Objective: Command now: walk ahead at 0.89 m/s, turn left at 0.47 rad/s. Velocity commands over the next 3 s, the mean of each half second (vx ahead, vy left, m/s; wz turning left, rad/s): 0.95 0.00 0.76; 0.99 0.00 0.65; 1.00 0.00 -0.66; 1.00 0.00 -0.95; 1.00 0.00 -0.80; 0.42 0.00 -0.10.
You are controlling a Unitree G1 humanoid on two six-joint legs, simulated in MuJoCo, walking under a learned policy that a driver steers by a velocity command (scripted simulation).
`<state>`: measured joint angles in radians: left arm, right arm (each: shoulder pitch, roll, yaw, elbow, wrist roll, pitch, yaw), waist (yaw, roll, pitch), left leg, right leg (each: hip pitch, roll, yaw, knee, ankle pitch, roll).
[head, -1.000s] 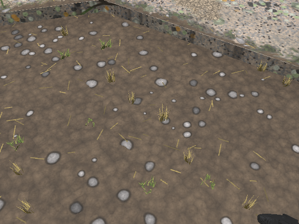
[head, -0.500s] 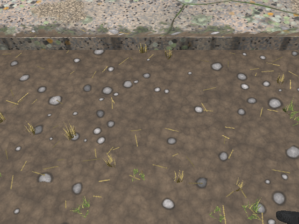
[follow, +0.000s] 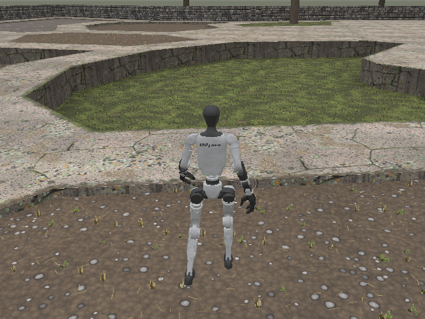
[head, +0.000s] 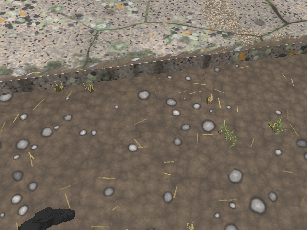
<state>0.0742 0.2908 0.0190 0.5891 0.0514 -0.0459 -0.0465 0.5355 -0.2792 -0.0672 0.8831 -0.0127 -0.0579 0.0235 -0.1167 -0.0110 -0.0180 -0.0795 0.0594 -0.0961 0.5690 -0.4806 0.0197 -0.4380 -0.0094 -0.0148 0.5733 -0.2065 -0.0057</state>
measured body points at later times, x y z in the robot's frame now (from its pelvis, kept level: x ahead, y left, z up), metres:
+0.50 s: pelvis +0.39 +0.07 -0.03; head +0.42 +0.08 +0.42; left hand +0.33 +0.32 -0.16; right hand +0.64 -0.13 -0.14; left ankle +0.45 +0.09 -0.72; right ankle +0.23 -0.15 -0.58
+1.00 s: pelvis +0.82 +0.25 +0.01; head +0.84 +0.27 +0.46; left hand +0.64 +0.49 -0.11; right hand +1.13 +0.16 -0.08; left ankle +0.69 +0.26 -0.63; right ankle +0.91 +0.18 -0.72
